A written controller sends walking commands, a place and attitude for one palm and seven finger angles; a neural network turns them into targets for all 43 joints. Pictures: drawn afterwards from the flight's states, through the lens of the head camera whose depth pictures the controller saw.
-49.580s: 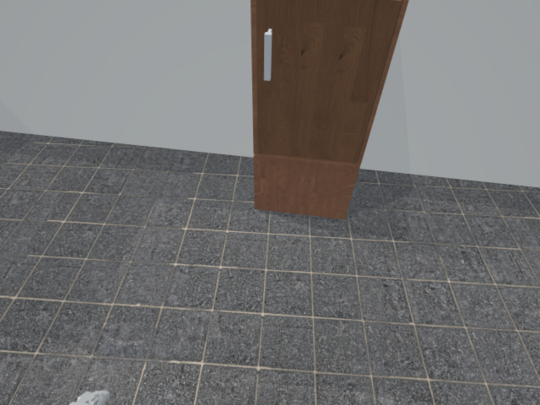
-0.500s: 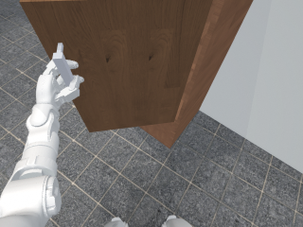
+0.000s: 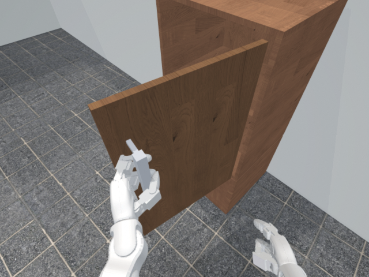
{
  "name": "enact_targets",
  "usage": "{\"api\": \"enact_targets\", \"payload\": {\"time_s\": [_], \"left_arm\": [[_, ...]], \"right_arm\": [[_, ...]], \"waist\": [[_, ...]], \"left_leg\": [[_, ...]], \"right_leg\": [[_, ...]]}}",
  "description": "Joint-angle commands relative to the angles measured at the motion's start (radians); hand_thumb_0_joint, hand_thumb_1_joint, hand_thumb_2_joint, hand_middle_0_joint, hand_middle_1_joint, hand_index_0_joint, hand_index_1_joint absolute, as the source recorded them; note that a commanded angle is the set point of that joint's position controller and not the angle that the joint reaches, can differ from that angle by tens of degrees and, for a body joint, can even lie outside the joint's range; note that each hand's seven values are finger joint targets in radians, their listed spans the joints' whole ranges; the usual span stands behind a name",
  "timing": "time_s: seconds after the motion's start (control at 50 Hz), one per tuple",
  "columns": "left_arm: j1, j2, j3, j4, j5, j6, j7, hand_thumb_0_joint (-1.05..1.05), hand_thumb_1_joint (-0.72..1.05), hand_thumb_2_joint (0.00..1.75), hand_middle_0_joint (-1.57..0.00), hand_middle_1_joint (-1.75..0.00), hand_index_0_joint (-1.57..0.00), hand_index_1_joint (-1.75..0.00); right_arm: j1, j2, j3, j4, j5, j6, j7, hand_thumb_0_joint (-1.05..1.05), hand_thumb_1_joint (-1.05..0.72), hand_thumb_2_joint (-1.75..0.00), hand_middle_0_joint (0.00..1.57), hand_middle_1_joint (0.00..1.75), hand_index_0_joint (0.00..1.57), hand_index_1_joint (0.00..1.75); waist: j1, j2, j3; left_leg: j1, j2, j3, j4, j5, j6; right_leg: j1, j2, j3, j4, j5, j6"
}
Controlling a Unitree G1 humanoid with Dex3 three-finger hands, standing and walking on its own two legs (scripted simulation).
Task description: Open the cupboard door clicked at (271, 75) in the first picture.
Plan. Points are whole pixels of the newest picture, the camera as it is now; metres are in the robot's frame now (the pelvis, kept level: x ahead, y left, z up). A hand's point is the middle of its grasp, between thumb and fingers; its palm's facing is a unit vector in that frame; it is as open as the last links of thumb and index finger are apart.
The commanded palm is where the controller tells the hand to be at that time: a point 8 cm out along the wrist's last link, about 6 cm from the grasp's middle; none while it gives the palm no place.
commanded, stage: pull the door open along its arc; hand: left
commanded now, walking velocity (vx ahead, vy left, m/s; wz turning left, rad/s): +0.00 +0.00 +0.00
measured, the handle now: (140, 169) +0.33 +0.12 +0.07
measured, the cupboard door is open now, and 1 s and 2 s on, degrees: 81 81 82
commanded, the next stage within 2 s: open thumb and fingers to let go in 0.08 s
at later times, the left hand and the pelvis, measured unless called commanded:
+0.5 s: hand (159, 190) +0.28 +0.07 +0.07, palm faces +0.38 -0.93 +0.00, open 8.5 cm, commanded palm +0.24 +0.11 +0.07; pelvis -0.01 -0.04 +0.00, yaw +3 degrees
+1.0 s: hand (155, 196) +0.27 +0.08 +0.07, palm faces +0.32 -0.95 +0.01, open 15.2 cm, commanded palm +0.23 +0.12 +0.07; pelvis -0.02 +0.00 -0.01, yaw +2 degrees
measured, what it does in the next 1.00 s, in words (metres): stands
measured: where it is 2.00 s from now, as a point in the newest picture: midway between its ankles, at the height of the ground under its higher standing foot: outside the picture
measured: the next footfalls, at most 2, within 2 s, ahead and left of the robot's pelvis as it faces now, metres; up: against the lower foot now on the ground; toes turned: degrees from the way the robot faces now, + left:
none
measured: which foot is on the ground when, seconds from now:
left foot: down 0.00-1.00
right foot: down 0.00-1.00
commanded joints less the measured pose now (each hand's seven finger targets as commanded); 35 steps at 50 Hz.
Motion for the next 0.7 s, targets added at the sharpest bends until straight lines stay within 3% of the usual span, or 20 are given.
{"api": "enact_targets", "payload": {"time_s": [0.0, 0.1, 0.16, 0.22, 0.28, 0.4, 0.46, 0.5, 0.56, 0.6, 0.68], "left_arm": [[-0.102, 0.028, 0.106, -0.207, 0.077, -0.022, 0.161, 0.0, 0.9, 0.9, -0.4, -1.35, -0.4, -1.35], [-0.214, -0.048, -0.012, -0.17, 0.113, -0.029, 0.157, 0.0, 0.9, 0.9, -0.4, -1.35, -0.4, -1.35], [-0.276, -0.09, -0.069, -0.156, 0.108, -0.049, 0.142, 0.0, 0.9, 0.9, -0.4, -1.35, -0.4, -1.35], [-0.275, -0.031, -0.025, -0.153, 0.089, -0.071, 0.117, 0.0, 0.69, 0.81, -0.38, -1.33, -0.38, -1.33], [-0.251, -0.015, -0.001, -0.137, 0.067, -0.084, 0.09, 0.0, 0.48, 0.72, -0.37, -1.3, -0.37, -1.3], [-0.264, -0.007, 0.02, -0.118, 0.03, -0.108, 0.065, 0.0, 0.06, 0.54, -0.34, -1.26, -0.34, -1.26], [-0.282, -0.014, 0.012, -0.11, 0.03, -0.12, 0.071, 0.0, -0.15, 0.45, -0.32, -1.24, -0.32, -1.24], [-0.282, 0.009, 0.038, -0.101, 0.032, -0.127, 0.077, 0.0, -0.29, 0.39, -0.32, -1.22, -0.32, -1.22], [-0.271, -0.014, 0.018, -0.115, 0.042, -0.133, 0.09, 0.0, -0.5, 0.3, -0.3, -1.2, -0.3, -1.2], [-0.261, 0.001, 0.031, -0.117, 0.047, -0.134, 0.098, 0.0, -0.5, 0.3, -0.3, -1.2, -0.3, -1.2], [-0.262, -0.027, 0.002, -0.119, 0.062, -0.134, 0.112, 0.0, -0.5, 0.3, -0.27, -1.0, -0.27, -1.0]], "right_arm": [[-0.056, -0.097, -0.038, -0.109, -0.019, -0.019, -0.027, 0.0, -0.9, -0.9, 0.2, 0.3, 0.2, 0.3], [-0.07, -0.097, -0.041, -0.09, -0.031, -0.035, -0.04, 0.0, -0.9, -0.9, 0.2, 0.3, 0.2, 0.3], [-0.064, -0.103, -0.048, -0.072, -0.03, -0.055, -0.038, 0.0, -0.9, -0.9, 0.2, 0.3, 0.2, 0.3], [-0.055, -0.109, -0.055, -0.064, -0.026, -0.061, -0.046, 0.0, -0.9, -0.9, 0.2, 0.3, 0.2, 0.3], [-0.05, -0.109, -0.057, -0.058, -0.02, -0.066, -0.053, 0.0, -0.9, -0.9, 0.2, 0.3, 0.2, 0.3], [-0.046, -0.118, -0.061, -0.048, -0.012, -0.081, -0.058, 0.0, -0.9, -0.9, 0.2, 0.3, 0.2, 0.3], [-0.049, -0.119, -0.063, -0.048, -0.013, -0.09, -0.057, 0.0, -0.9, -0.9, 0.2, 0.3, 0.2, 0.3], [-0.044, -0.121, -0.065, -0.042, -0.013, -0.093, -0.056, 0.0, -0.9, -0.9, 0.2, 0.3, 0.2, 0.3], [-0.045, -0.117, -0.067, -0.051, -0.014, -0.098, -0.052, 0.0, -0.9, -0.9, 0.2, 0.3, 0.2, 0.3], [-0.037, -0.119, -0.067, -0.05, -0.014, -0.097, -0.049, 0.0, -0.9, -0.9, 0.2, 0.3, 0.2, 0.3], [-0.041, -0.114, -0.065, -0.057, -0.017, -0.101, -0.046, 0.0, -0.9, -0.9, 0.2, 0.3, 0.2, 0.3]], "waist": [[0.021, -0.077, -0.123], [-0.021, -0.1, -0.113], [-0.035, -0.101, -0.152], [-0.02, -0.135, -0.191], [-0.01, -0.16, -0.195], [-0.007, -0.166, -0.166], [-0.007, -0.146, -0.159], [-0.001, -0.147, -0.163], [0.005, -0.124, -0.181], [0.007, -0.138, -0.192], [0.0, -0.126, -0.177]], "left_leg": [[0.052, -0.043, -0.037, -0.067, 0.246, 0.012], [0.045, -0.045, -0.053, -0.04, 0.184, 0.014], [0.04, -0.045, -0.063, -0.024, 0.176, 0.014], [0.011, -0.048, -0.067, -0.025, 0.174, 0.013], [-0.01, -0.051, -0.067, -0.028, 0.173, 0.012], [-0.013, -0.052, -0.071, -0.037, 0.153, 0.014], [-0.004, -0.052, -0.067, -0.04, 0.138, 0.015], [-0.008, -0.053, -0.068, -0.039, 0.144, 0.015], [0.008, -0.053, -0.062, -0.043, 0.162, 0.016], [0.011, -0.052, -0.064, -0.043, 0.175, 0.016], [0.029, -0.05, -0.057, -0.046, 0.178, 0.019]], "right_leg": [[0.123, -0.031, 0.06, -0.151, 0.394, 0.036], [0.086, -0.073, 0.112, -0.19, 0.37, 0.06], [0.088, -0.091, 0.13, -0.183, 0.393, 0.072], [0.139, -0.109, 0.165, -0.187, 0.43, 0.082], [0.178, -0.123, 0.191, -0.198, 0.469, 0.094], [0.172, -0.128, 0.203, -0.225, 0.41, 0.096], [0.143, -0.123, 0.193, -0.229, 0.345, 0.089], [0.148, -0.124, 0.196, -0.228, 0.347, 0.087], [0.144, -0.115, 0.174, -0.205, 0.379, 0.082], [0.153, -0.109, 0.163, -0.197, 0.392, 0.079], [0.118, -0.094, 0.127, -0.179, 0.384, 0.071]]}}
